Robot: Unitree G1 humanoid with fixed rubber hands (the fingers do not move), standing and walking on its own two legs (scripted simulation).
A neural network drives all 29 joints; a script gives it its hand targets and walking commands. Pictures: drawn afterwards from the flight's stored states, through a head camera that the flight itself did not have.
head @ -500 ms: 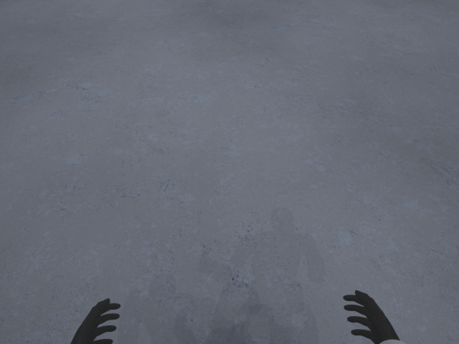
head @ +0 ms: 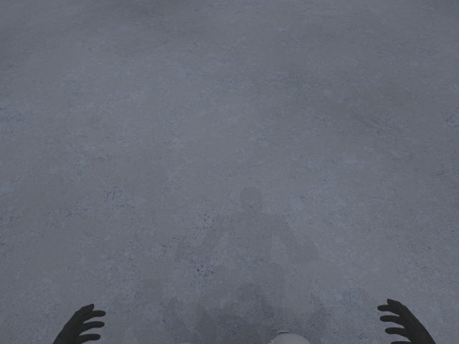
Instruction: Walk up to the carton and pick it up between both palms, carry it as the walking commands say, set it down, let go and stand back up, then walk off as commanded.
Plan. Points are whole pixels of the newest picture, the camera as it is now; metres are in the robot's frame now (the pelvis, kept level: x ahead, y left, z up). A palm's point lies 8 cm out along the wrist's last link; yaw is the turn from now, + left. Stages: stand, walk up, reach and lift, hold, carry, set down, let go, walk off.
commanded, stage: walk up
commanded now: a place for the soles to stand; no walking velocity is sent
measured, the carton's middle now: out of the picture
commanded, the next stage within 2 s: none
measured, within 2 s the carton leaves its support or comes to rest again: neither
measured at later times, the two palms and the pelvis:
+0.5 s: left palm (163, 301) +0.21 +0.15 -0.08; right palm out of the picture -0.05 -0.40 -0.09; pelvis -0.02 -0.08 +0.00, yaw -23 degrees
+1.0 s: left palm (267, 268) +0.27 -0.05 -0.07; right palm out of the picture -0.20 -0.47 -0.09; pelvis -0.05 -0.17 +0.00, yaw -46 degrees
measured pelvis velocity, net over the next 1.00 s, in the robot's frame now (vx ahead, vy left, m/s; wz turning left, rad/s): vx -0.05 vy -0.17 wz -0.80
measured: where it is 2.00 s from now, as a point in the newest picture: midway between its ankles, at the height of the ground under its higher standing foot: outside the picture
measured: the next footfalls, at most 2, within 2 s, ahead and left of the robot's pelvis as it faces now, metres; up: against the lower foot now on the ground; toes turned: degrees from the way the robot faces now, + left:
left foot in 0.14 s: +0.05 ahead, +0.08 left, +0.00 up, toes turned +1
right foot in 0.44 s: +0.02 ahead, -0.25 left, +0.00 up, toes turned -22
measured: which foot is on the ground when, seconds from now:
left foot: up 0.00-0.12, down 0.14-0.46, up 0.48-0.62, down 0.64-0.92, up 0.94-1.00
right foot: down 0.00-0.16, up 0.18-0.42, down 0.44-0.68, up 0.70-0.88, down 0.90-1.00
